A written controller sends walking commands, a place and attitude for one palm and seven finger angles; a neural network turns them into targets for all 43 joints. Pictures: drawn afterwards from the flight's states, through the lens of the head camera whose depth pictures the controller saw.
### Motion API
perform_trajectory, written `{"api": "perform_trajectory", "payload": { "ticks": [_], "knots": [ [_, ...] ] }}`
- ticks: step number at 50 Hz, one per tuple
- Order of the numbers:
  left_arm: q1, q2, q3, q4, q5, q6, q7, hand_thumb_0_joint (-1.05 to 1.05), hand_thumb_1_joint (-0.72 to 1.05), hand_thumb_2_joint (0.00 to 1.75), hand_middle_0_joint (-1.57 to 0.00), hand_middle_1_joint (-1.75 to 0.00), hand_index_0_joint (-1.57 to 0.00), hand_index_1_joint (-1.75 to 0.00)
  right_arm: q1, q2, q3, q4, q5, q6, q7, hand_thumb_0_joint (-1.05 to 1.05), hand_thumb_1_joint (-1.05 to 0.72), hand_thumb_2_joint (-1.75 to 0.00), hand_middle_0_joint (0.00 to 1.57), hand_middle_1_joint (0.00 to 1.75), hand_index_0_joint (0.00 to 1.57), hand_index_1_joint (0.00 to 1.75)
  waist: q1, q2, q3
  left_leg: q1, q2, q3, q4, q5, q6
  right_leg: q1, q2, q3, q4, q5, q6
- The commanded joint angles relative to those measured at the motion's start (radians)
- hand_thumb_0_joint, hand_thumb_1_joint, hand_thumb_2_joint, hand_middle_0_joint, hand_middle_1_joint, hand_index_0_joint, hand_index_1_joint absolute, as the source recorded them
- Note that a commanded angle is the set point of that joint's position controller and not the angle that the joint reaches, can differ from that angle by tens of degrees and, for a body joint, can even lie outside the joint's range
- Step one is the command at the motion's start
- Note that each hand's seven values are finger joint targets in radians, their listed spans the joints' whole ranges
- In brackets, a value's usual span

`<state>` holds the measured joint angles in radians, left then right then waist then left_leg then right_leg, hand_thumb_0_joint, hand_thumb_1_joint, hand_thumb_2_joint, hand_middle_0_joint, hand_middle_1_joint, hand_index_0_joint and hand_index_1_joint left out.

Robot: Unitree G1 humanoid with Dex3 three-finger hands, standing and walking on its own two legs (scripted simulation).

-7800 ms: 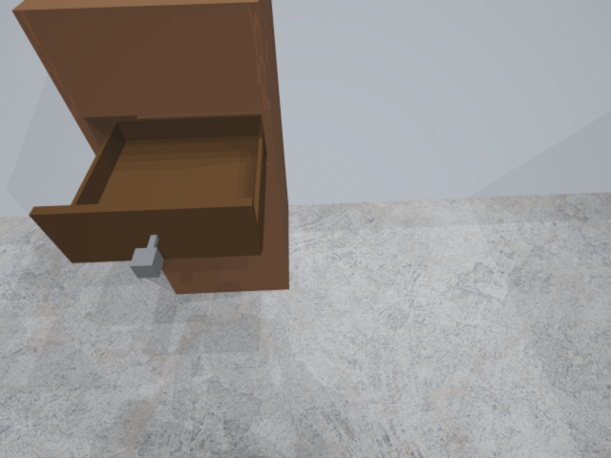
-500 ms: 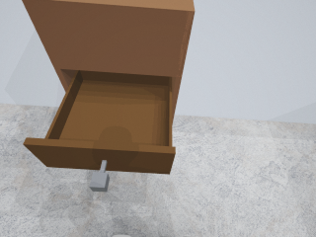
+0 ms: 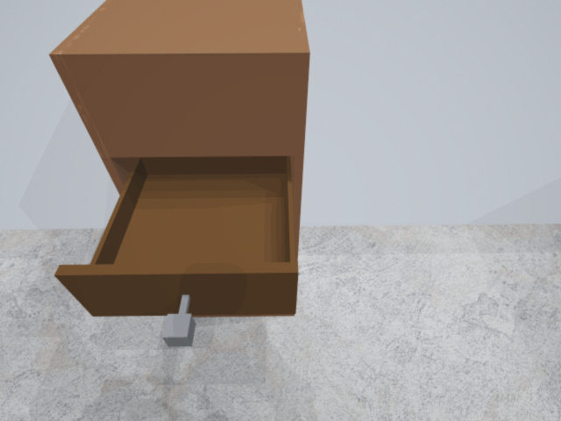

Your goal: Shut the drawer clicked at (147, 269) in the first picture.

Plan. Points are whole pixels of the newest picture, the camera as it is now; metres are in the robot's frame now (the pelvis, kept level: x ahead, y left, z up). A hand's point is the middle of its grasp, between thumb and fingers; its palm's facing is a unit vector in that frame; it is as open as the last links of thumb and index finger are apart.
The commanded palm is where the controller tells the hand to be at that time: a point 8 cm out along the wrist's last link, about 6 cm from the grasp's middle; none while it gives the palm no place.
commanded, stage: come to a stop and stand still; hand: left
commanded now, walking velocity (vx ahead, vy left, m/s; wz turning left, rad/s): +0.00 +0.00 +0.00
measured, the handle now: (182, 318) +0.29 +0.19 -0.07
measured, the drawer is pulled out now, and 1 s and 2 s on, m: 0.29 0.29 0.30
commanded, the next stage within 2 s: look again from close up in 0.12 s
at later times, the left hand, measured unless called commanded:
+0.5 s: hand out of the picture +0.02 +0.19 -0.18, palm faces +0.03 -0.98 -0.20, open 7.4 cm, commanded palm none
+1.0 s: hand (138, 396) +0.17 +0.22 -0.06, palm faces +0.25 -0.95 -0.20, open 7.1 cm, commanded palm +0.09 +0.25 -0.06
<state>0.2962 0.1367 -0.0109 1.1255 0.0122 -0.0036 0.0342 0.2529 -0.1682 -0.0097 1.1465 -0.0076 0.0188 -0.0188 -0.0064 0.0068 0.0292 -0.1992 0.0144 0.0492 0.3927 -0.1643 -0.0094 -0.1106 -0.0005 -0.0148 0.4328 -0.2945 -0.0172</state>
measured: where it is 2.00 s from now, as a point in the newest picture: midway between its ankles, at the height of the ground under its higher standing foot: outside the picture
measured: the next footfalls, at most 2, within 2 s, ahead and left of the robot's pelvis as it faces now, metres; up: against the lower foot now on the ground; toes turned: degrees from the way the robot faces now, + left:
none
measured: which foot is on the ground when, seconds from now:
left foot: down 0.00-1.00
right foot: down 0.00-1.00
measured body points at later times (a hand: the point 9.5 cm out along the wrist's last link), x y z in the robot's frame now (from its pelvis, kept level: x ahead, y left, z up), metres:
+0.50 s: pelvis +0.01 +0.02 -0.01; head +0.01 +0.02 +0.44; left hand +0.02 +0.24 -0.17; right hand +0.01 -0.19 -0.17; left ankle +0.02 +0.13 -0.74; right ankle -0.04 -0.10 -0.74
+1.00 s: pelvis +0.01 +0.02 -0.01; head +0.01 +0.02 +0.44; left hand +0.15 +0.27 -0.04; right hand +0.11 -0.21 -0.13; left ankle +0.02 +0.13 -0.74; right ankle -0.04 -0.10 -0.74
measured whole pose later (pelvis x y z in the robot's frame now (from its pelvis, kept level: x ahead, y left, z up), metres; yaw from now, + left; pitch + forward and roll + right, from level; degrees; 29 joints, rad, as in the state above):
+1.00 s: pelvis +0.01 +0.02 -0.01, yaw +1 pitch +2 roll +2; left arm 0.49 0.19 0.03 0.14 -0.11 -0.04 0.12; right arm 0.30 -0.20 0.00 0.85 0.02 -0.24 -0.04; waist -0.01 -0.01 -0.04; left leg -0.32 -0.05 0.04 0.55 -0.26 0.03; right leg -0.24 -0.07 -0.04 0.62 -0.39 -0.01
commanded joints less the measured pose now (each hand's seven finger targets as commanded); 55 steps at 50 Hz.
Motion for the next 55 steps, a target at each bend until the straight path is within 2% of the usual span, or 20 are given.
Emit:
{"api": "perform_trajectory", "payload": {
  "ticks": [1,10,11,12,14,16,20,21,24,41,42,43,44,45,46,47,49,53,54,55],
  "knots": [
    [0.058,0.108,0.022,-0.018,0.000,-0.007,0.008,0.00,0.90,0.90,-0.20,-0.30,-0.20,-0.30,0.046,-0.065,-0.008,-0.015,-0.004,-0.011,-0.007,0.00,-0.90,-0.90,0.20,0.30,0.20,0.30,0.003,-0.006,0.106,0.028,0.074,-0.093,-0.075,-0.063,0.009,-0.178,-0.106,0.113,-0.166,-0.067,-0.011],
    [0.088,0.081,0.023,-0.005,-0.003,-0.012,0.009,0.00,0.90,0.90,-0.20,-0.30,-0.20,-0.30,0.111,-0.042,-0.003,0.004,-0.001,-0.023,-0.016,0.00,-0.90,-0.90,0.20,0.30,0.20,0.30,0.008,-0.006,0.054,0.031,0.084,-0.097,-0.057,0.029,0.015,-0.129,-0.096,0.092,-0.132,0.034,-0.014],
    [0.148,0.112,0.019,0.002,0.018,-0.051,0.042,0.00,0.90,0.90,-0.20,-0.30,-0.20,-0.30,-0.020,-0.064,0.003,-0.082,0.000,-0.051,-0.003,0.00,-0.90,-0.90,0.20,0.30,0.20,0.30,0.053,-0.081,0.095,-0.106,0.072,-0.052,0.214,0.051,-0.008,-0.114,-0.167,0.165,-0.127,0.567,0.022],
    [0.100,0.151,0.025,-0.049,0.011,-0.061,0.036,0.00,0.90,0.90,-0.20,-0.30,-0.20,-0.30,0.069,-0.014,0.002,-0.111,-0.001,-0.040,0.005,0.00,-0.90,-0.90,0.20,0.30,0.20,0.30,-0.022,-0.136,0.005,-0.110,0.039,-0.059,0.221,-0.162,0.009,-0.070,-0.220,0.171,-0.109,0.490,-0.024],
    [0.037,0.134,0.022,-0.075,0.006,-0.059,0.027,0.00,0.90,0.90,-0.20,-0.30,-0.20,-0.30,0.118,-0.017,-0.003,-0.087,-0.005,-0.037,0.008,0.00,-0.90,-0.90,0.20,0.30,0.20,0.30,-0.046,-0.054,-0.013,-0.070,0.038,-0.038,0.198,-0.113,0.008,-0.119,-0.182,0.130,-0.105,0.233,-0.077],
    [0.046,0.121,0.022,-0.097,-0.002,-0.058,0.024,0.00,0.90,0.90,-0.20,-0.30,-0.20,-0.30,0.155,-0.030,0.002,-0.094,-0.005,-0.047,0.005,0.00,-0.90,-0.90,0.20,0.30,0.20,0.30,-0.039,-0.019,-0.077,-0.011,0.039,-0.061,0.144,0.011,0.024,-0.094,-0.130,0.111,-0.025,0.243,-0.068],
    [0.074,0.089,0.016,-0.097,0.000,-0.028,0.021,0.00,0.90,0.90,-0.20,-0.30,-0.20,-0.30,0.122,-0.057,0.003,-0.104,-0.004,-0.055,-0.007,0.00,-0.90,-0.90,0.20,0.30,0.20,0.30,-0.002,0.077,0.028,-0.085,0.085,-0.127,0.079,0.094,0.059,-0.108,-0.070,0.074,0.014,0.110,-0.038],
    [0.090,0.086,0.015,-0.097,0.001,-0.026,0.021,0.00,0.90,0.90,-0.20,-0.30,-0.20,-0.30,0.119,-0.059,0.005,-0.110,-0.004,-0.055,-0.009,0.00,-0.90,-0.90,0.20,0.30,0.20,0.30,0.005,0.045,0.045,-0.102,0.088,-0.142,0.077,0.103,0.067,-0.103,-0.063,0.070,0.012,0.091,-0.036],
    [0.095,0.083,0.013,-0.101,0.000,-0.019,0.018,0.00,0.90,0.90,-0.20,-0.30,-0.20,-0.30,0.109,-0.065,0.007,-0.115,-0.003,-0.053,-0.009,0.00,-0.90,-0.90,0.20,0.30,0.20,0.30,0.008,-0.021,0.083,-0.113,0.079,-0.143,0.050,0.035,0.068,-0.119,-0.067,0.070,-0.004,0.045,-0.033],
    [0.084,0.124,0.016,-0.123,0.001,-0.010,0.013,0.00,0.90,0.90,-0.20,-0.30,-0.20,-0.30,0.077,-0.107,-0.002,-0.105,0.000,-0.061,-0.010,0.00,-0.90,-0.90,0.20,0.30,0.20,0.30,0.011,0.031,-0.007,0.038,0.095,-0.148,0.012,0.233,0.072,-0.088,-0.087,0.048,-0.018,0.122,-0.005],
    [0.120,0.135,0.019,-0.089,0.017,-0.034,0.046,0.00,0.90,0.90,-0.20,-0.30,-0.20,-0.30,-0.003,-0.137,-0.003,-0.169,0.006,-0.058,-0.007,0.00,-0.90,-0.90,0.20,0.30,0.20,0.30,0.027,0.015,0.059,-0.024,0.102,-0.122,0.196,0.405,0.043,-0.139,-0.114,0.092,-0.059,0.345,0.002],
    [-0.577,0.382,0.180,-1.684,-0.167,-0.223,0.055,0.00,0.90,0.90,-0.22,-0.32,-0.22,-0.32,0.040,-0.278,-0.053,-0.497,0.050,-0.203,-0.029,0.00,-0.90,-0.90,0.20,0.30,0.20,0.30,-0.093,0.198,-0.459,0.300,0.008,-0.093,0.090,0.449,0.026,-0.121,-0.025,-0.034,0.060,0.429,-0.020],
    [-0.090,0.279,0.139,-1.420,-0.095,-0.168,0.088,0.00,0.90,0.90,-0.24,-0.34,-0.24,-0.34,-0.045,-0.162,0.006,-0.434,0.037,-0.311,-0.065,0.00,-0.90,-0.90,0.20,0.30,0.20,0.30,0.011,0.355,-0.443,0.432,0.070,-0.108,0.026,0.595,0.019,-0.191,0.007,-0.054,0.197,0.172,-0.031],
    [-0.025,0.219,0.084,-1.330,-0.102,-0.117,0.136,0.00,0.90,0.90,-0.26,-0.37,-0.26,-0.37,-0.036,-0.165,-0.009,-0.366,0.032,-0.344,-0.064,0.00,-0.90,-0.90,0.20,0.30,0.20,0.30,-0.017,0.272,-0.406,0.311,0.055,-0.116,0.032,0.532,-0.019,-0.223,0.006,-0.058,0.215,0.026,-0.012],
    [0.253,-0.024,-0.043,-1.082,-0.121,-0.019,0.124,0.00,0.90,0.90,-0.28,-0.39,-0.28,-0.39,-0.001,-0.133,-0.017,-0.341,0.046,-0.339,-0.043,0.00,-0.90,-0.90,0.20,0.30,0.20,0.30,-0.036,0.143,-0.235,0.223,0.058,-0.123,0.027,0.454,0.001,-0.309,-0.001,-0.067,0.224,-0.026,0.000],
    [0.090,-0.027,-0.049,-1.269,-0.159,-0.045,0.099,0.00,0.90,0.90,-0.30,-0.41,-0.30,-0.41,-0.022,-0.171,-0.033,-0.422,0.043,-0.333,-0.034,0.00,-0.90,-0.90,0.20,0.30,0.20,0.30,-0.034,0.087,-0.121,0.087,0.051,-0.129,0.058,0.350,0.007,-0.304,-0.013,-0.079,0.185,-0.013,0.004],
    [0.150,0.031,0.030,-1.181,-0.139,-0.138,0.057,0.00,0.90,0.90,-0.34,-0.45,-0.34,-0.45,-0.064,-0.192,-0.055,-0.483,0.019,-0.333,-0.033,0.00,-0.90,-0.90,0.20,0.30,0.20,0.30,-0.040,-0.078,-0.017,-0.120,0.006,-0.106,0.165,0.037,0.021,-0.361,-0.001,-0.106,0.106,0.011,0.000],
    [0.553,-0.030,0.094,-1.005,-0.202,-0.377,-0.140,0.00,0.90,0.90,-0.42,-0.54,-0.42,-0.54,-0.156,-0.179,-0.083,-0.593,0.012,-0.293,0.004,0.00,-0.90,-0.90,0.20,0.30,0.20,0.30,0.061,-0.327,-0.124,-0.341,-0.007,-0.059,0.349,0.081,0.005,-0.438,0.022,-0.126,0.311,0.177,0.003],
    [0.562,-0.022,0.104,-1.019,-0.222,-0.447,-0.203,0.00,0.90,0.90,-0.44,-0.56,-0.44,-0.56,-0.179,-0.182,-0.092,-0.621,0.014,-0.290,0.013,0.00,-0.90,-0.90,0.20,0.30,0.20,0.30,0.069,-0.323,-0.147,-0.392,-0.012,-0.046,0.388,0.058,0.000,-0.466,0.019,-0.115,0.355,0.190,0.004],
    [0.558,0.029,0.160,-1.000,-0.234,-0.508,-0.253,0.00,0.90,0.90,-0.46,-0.58,-0.46,-0.58,-0.183,-0.178,-0.099,-0.632,0.023,-0.287,0.026,0.00,-0.90,-0.90,0.20,0.30,0.20,0.30,0.083,-0.238,-0.154,-0.419,-0.018,-0.040,0.414,0.037,-0.008,-0.474,0.009,-0.095,0.384,0.200,-0.004]
  ]
}}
